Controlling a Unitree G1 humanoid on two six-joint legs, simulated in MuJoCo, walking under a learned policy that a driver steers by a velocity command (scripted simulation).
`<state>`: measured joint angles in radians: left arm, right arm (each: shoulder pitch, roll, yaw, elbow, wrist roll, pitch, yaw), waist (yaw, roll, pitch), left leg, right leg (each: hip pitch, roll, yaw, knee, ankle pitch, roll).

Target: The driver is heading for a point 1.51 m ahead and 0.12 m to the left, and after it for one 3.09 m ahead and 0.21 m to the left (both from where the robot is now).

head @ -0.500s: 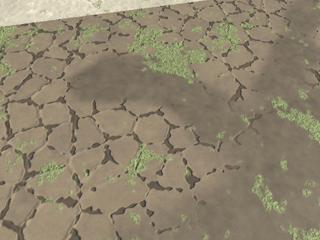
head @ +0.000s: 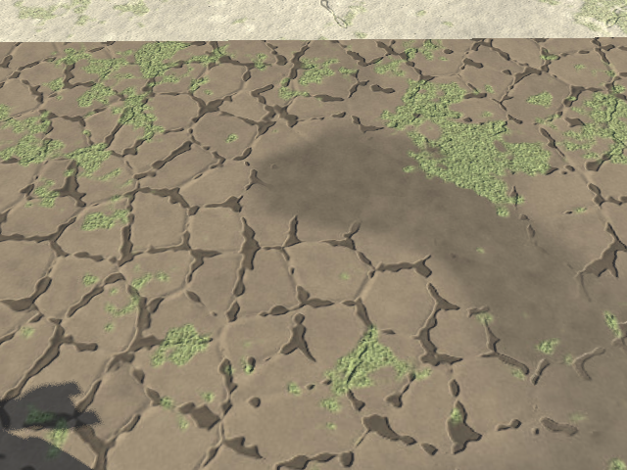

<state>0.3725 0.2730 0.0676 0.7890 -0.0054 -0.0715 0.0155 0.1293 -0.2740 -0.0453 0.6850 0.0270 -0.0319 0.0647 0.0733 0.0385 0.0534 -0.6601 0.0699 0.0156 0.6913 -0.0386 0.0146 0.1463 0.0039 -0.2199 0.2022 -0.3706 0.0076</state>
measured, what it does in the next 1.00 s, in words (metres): walks ahead: left foot, then right foot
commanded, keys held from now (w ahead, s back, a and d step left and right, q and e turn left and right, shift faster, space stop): w+q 0.40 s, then w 0.10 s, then w+e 0.50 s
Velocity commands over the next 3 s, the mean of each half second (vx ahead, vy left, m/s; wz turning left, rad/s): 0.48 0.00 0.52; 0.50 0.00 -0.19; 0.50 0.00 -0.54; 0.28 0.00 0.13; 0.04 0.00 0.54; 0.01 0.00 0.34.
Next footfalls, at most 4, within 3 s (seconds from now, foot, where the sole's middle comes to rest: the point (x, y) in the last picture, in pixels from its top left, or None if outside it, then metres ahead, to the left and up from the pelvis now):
0.08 left None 0.22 0.11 -0.77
0.58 right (368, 424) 0.54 -0.03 -0.77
1.06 left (257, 335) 0.74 0.23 -0.77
1.58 right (384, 250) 1.00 -0.06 -0.77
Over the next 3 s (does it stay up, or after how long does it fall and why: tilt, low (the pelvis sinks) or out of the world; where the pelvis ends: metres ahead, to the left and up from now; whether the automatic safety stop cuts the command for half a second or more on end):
stays up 1.04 0.03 0.01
